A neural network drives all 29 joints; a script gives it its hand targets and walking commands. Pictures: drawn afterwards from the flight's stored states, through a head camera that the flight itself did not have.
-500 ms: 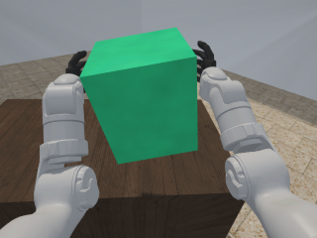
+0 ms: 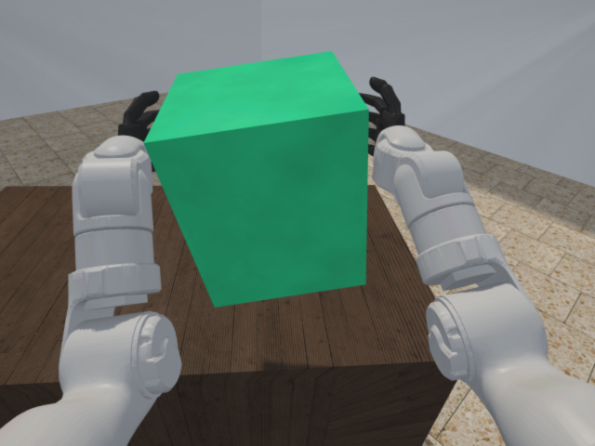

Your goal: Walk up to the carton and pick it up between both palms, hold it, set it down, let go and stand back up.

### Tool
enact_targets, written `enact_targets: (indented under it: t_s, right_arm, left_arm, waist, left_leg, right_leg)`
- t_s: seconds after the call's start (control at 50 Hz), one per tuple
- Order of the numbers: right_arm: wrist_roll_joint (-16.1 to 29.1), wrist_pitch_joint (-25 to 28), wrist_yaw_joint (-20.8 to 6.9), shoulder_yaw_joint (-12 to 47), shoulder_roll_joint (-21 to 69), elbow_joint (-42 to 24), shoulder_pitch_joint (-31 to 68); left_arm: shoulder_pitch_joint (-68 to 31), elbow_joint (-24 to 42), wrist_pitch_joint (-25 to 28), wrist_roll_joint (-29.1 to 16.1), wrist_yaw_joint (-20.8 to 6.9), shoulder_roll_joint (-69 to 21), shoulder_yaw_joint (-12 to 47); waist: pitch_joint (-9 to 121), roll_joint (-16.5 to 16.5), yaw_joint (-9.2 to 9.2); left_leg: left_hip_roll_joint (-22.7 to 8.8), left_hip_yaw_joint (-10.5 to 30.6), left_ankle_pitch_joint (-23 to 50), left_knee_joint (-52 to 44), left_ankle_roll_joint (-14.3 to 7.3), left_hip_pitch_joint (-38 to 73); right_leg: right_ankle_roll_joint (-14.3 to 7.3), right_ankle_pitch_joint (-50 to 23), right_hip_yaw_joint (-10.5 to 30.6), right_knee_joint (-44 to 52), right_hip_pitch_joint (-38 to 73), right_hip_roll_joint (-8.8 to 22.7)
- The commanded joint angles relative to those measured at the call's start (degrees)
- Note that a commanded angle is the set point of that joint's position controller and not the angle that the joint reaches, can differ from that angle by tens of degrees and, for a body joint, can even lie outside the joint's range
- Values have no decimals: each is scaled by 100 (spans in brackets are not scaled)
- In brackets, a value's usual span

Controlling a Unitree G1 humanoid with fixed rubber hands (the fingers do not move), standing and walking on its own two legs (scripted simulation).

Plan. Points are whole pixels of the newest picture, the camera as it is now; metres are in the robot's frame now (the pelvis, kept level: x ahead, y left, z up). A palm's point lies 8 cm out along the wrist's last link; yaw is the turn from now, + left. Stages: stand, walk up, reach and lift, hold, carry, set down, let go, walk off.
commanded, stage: hold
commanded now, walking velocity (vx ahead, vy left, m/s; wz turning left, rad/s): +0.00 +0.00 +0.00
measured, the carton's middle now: (272, 180) +0.39 +0.00 +0.24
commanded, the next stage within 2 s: none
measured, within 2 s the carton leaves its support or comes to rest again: neither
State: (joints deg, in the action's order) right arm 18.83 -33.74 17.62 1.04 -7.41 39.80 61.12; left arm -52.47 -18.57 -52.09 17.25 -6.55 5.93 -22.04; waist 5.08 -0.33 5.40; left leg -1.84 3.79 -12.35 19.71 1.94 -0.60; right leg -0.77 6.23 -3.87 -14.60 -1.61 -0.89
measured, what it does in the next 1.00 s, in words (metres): stands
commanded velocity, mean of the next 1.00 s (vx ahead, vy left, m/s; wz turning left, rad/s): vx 0.00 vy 0.00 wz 0.00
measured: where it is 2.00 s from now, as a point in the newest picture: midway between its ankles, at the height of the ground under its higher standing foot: outside the picture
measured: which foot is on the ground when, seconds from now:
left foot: down 0.00-1.00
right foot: down 0.00-1.00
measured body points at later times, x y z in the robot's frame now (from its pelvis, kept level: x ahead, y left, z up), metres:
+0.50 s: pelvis +0.00 +0.00 +0.00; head -0.09 +0.00 +0.44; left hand +0.38 +0.17 +0.30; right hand +0.38 -0.14 +0.32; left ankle -0.01 +0.14 -0.75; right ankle +0.03 -0.11 -0.75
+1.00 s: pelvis +0.00 -0.01 +0.00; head -0.09 +0.01 +0.44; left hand +0.38 +0.17 +0.31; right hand +0.38 -0.14 +0.32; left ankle -0.01 +0.14 -0.75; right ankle +0.03 -0.11 -0.75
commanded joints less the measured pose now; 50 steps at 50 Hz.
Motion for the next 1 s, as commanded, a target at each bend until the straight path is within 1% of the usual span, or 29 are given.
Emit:
enact_targets:
  t_s: [0.0,0.06,0.12,0.18,0.2,0.22,0.24,0.3,0.34,0.36,0.4,0.5,0.54,0.6,0.62,0.64,0.72,0.76,0.78,0.82,0.9,0.92,0.96,0.98]
  right_arm:
    - [906,38,-947,1130,3495,-1267,3925]
    - [857,56,-990,1070,3482,-1199,4003]
    - [798,34,-1005,1000,3462,-1006,4062]
    - [787,18,-1008,923,3444,-876,4093]
    - [794,8,-1006,929,3450,-843,4090]
    - [787,12,-1001,899,3440,-847,4138]
    - [801,10,-997,917,3472,-846,4149]
    - [893,16,-976,967,3484,-946,4165]
    - [895,-8,-955,903,3408,-878,4119]
    - [871,-11,-950,882,3403,-880,4147]
    - [860,-15,-960,868,3426,-825,4148]
    - [908,-5,-933,933,3507,-992,4210]
    - [908,-2,-934,915,3470,-1004,4229]
    - [897,-4,-936,876,3421,-1006,4201]
    - [876,-1,-939,880,3450,-1020,4242]
    - [867,-10,-943,857,3435,-973,4226]
    - [876,-18,-952,893,3427,-982,4265]
    - [873,-31,-953,881,3428,-945,4270]
    - [874,-21,-953,883,3447,-989,4290]
    - [896,-29,-953,877,3423,-966,4221]
    - [887,-43,-947,862,3385,-961,4200]
    - [888,-38,-950,842,3368,-967,4200]
    - [893,-46,-951,854,3392,-959,4162]
    - [906,-50,-953,890,3425,-957,4183]
  left_arm:
    - [-4465,671,571,-1044,-712,-3184,2090]
    - [-4452,539,575,-1034,-713,-3207,2075]
    - [-4424,263,569,-960,-734,-3121,1897]
    - [-4486,147,582,-961,-780,-3066,1836]
    - [-4478,112,585,-942,-788,-3013,1781]
    - [-4530,73,592,-964,-803,-3019,1799]
    - [-4523,54,601,-952,-807,-2982,1750]
    - [-4524,129,613,-1003,-814,-2988,1774]
    - [-4519,83,601,-1016,-822,-3005,1796]
    - [-4518,23,597,-1005,-837,-2979,1766]
    - [-4596,57,612,-977,-851,-2965,1724]
    - [-4594,75,628,-1002,-852,-2924,1714]
    - [-4573,49,614,-998,-849,-2974,1726]
    - [-4605,89,623,-1037,-844,-3018,1788]
    - [-4620,58,624,-1024,-839,-3010,1777]
    - [-4638,47,631,-1025,-837,-3009,1773]
    - [-4545,-41,607,-964,-848,-2964,1675]
    - [-4559,-78,607,-951,-857,-2941,1643]
    - [-4571,-65,613,-968,-861,-2948,1659]
    - [-4595,24,621,-1003,-850,-3003,1730]
    - [-4559,13,601,-991,-856,-2993,1721]
    - [-4579,40,600,-1014,-860,-3029,1768]
    - [-4580,66,605,-1012,-858,-3020,1776]
    - [-4598,77,611,-988,-855,-2985,1729]
  waist:
    - [1697,427,-11]
    - [1751,412,-38]
    - [1627,298,-88]
    - [1631,272,-71]
    - [1635,238,-96]
    - [1627,261,-71]
    - [1666,230,-101]
    - [1853,252,-95]
    - [1753,319,-17]
    - [1708,271,-19]
    - [1673,306,-58]
    - [1823,216,-66]
    - [1804,290,-69]
    - [1831,347,-22]
    - [1813,324,-44]
    - [1790,315,-26]
    - [1764,248,-105]
    - [1731,234,-115]
    - [1776,215,-110]
    - [1829,299,-55]
    - [1768,317,-54]
    - [1790,356,-15]
    - [1790,356,-16]
    - [1807,322,-66]
  left_leg:
    - [438,-413,1176,-478,145,-1167]
    - [424,-412,1085,-503,125,-1253]
    - [418,-421,930,-549,70,-1359]
    - [427,-425,880,-561,65,-1399]
    - [436,-428,899,-554,54,-1387]
    - [438,-428,869,-552,62,-1412]
    - [447,-428,892,-534,48,-1375]
    - [460,-413,1149,-452,78,-1281]
    - [459,-400,1194,-438,118,-1240]
    - [466,-408,1066,-465,99,-1276]
    - [456,-406,1009,-494,95,-1330]
    - [478,-400,1111,-442,64,-1286]
    - [468,-398,1100,-452,77,-1314]
    - [462,-385,1030,-463,106,-1316]
    - [468,-392,1010,-460,92,-1340]
    - [461,-386,976,-474,89,-1360]
    - [457,-385,1009,-481,64,-1397]
    - [458,-388,968,-493,52,-1420]
    - [458,-388,961,-492,49,-1419]
    - [446,-375,1088,-458,92,-1352]
    - [452,-371,1075,-456,101,-1360]
    - [439,-369,1057,-465,118,-1374]
    - [444,-358,1075,-457,124,-1368]
    - [454,-361,1065,-460,107,-1373]
  right_leg:
    - [159,-654,102,-260,1707,-358]
    - [146,-613,124,-278,1735,-349]
    - [152,-534,142,-250,1730,-335]
    - [155,-548,167,-240,1747,-317]
    - [166,-568,165,-237,1751,-314]
    - [164,-554,173,-228,1722,-306]
    - [174,-580,175,-225,1731,-300]
    - [182,-809,179,-258,1814,-312]
    - [172,-833,180,-238,1739,-311]
    - [184,-729,182,-210,1706,-296]
    - [172,-640,177,-212,1692,-292]
    - [209,-785,176,-227,1765,-291]
    - [187,-732,176,-235,1763,-298]
    - [179,-667,174,-233,1718,-297]
    - [184,-642,172,-228,1712,-289]
    - [182,-618,171,-232,1704,-291]
    - [184,-641,176,-235,1763,-298]
    - [185,-601,185,-234,1740,-298]
    - [191,-607,184,-230,1744,-298]
    - [172,-701,191,-256,1757,-314]
    - [172,-688,191,-245,1728,-301]
    - [163,-680,192,-252,1723,-309]
    - [169,-712,195,-258,1752,-302]
    - [180,-700,189,-261,1770,-298]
